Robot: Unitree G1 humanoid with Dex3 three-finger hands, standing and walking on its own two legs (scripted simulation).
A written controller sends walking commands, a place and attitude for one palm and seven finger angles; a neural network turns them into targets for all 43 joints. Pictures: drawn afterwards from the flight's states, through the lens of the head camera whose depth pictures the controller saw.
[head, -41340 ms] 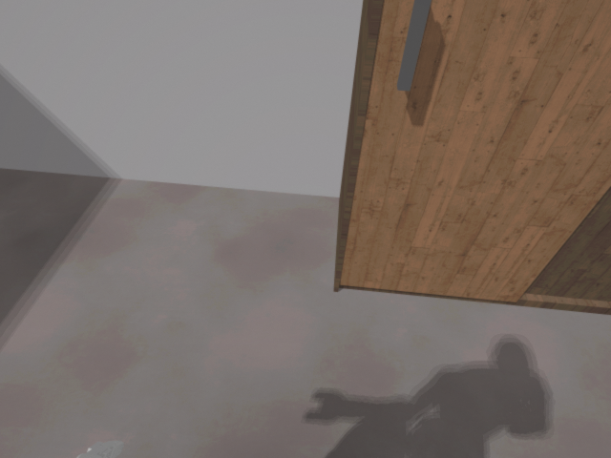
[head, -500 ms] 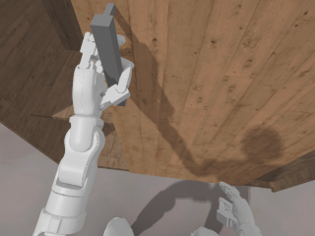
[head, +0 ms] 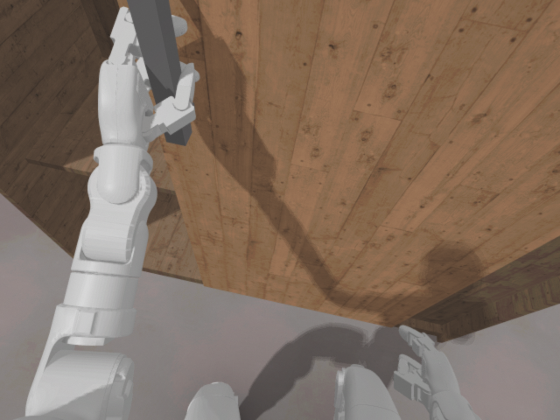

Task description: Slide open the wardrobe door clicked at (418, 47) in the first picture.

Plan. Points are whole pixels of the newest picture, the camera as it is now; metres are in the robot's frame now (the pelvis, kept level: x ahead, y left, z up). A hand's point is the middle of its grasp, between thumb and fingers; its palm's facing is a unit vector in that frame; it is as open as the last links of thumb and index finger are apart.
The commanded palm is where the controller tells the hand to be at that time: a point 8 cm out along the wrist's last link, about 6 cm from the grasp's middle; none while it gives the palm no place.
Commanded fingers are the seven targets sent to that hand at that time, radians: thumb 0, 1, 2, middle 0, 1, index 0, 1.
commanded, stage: stop walking and hold the door there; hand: left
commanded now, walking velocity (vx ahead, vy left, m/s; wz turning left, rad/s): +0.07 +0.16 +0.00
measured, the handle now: (172, 64) +0.44 +0.22 +0.20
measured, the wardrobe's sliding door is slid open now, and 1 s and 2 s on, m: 0.46 0.46 0.46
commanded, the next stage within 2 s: none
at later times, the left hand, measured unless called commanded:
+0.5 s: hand (180, 99) +0.40 +0.20 +0.19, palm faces +0.44 -0.86 -0.28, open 6.2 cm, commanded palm +0.36 +0.26 +0.16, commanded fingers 0.00 0.90 0.90 -0.45 -1.40 -0.45 -1.40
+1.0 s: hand (182, 102) +0.40 +0.20 +0.19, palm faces +0.27 -0.94 -0.20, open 6.1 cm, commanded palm +0.36 +0.26 +0.16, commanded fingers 0.00 0.90 0.90 -0.45 -1.40 -0.45 -1.40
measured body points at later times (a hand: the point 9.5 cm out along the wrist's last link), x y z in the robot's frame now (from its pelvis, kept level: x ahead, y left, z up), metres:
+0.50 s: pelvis +0.00 -0.07 +0.00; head +0.02 -0.11 +0.45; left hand +0.37 +0.25 +0.20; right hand +0.12 -0.39 -0.11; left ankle +0.02 +0.07 -0.67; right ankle +0.05 -0.22 -0.74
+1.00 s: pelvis -0.06 +0.01 -0.01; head -0.04 +0.00 +0.44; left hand +0.38 +0.25 +0.20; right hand +0.00 -0.25 -0.13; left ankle +0.01 +0.10 -0.74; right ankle -0.07 -0.13 -0.74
